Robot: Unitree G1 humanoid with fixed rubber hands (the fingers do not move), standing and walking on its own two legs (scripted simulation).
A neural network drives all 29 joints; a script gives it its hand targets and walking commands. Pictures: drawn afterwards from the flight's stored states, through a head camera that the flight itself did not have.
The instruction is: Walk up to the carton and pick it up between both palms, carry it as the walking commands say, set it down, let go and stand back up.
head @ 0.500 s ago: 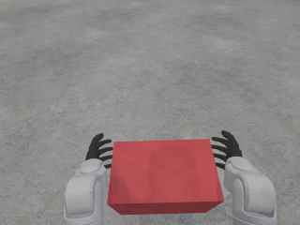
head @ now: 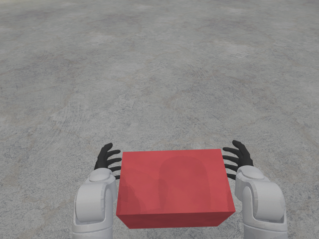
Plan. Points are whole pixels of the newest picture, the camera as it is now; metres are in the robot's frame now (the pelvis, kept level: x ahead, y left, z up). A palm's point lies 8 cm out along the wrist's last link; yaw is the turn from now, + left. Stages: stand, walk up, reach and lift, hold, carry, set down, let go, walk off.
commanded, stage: carry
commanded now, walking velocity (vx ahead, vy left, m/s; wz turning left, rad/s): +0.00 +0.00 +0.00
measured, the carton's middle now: (172, 191) +0.27 +0.00 +0.00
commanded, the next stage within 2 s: none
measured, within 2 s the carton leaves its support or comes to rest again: neither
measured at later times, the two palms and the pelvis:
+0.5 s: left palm (111, 174) +0.29 +0.15 +0.06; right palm (241, 172) +0.29 -0.17 +0.06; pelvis +0.01 -0.01 +0.00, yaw +0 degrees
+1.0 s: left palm (117, 177) +0.29 +0.14 +0.05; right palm (246, 178) +0.28 -0.18 +0.04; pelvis +0.01 -0.02 +0.00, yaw -1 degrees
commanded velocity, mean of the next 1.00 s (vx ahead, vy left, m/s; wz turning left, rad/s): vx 0.00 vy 0.00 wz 0.00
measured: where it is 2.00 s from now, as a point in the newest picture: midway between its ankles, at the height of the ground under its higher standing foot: outside the picture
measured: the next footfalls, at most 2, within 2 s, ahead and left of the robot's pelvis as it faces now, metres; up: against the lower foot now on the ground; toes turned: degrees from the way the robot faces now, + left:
none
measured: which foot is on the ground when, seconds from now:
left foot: down 0.00-1.00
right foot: down 0.00-1.00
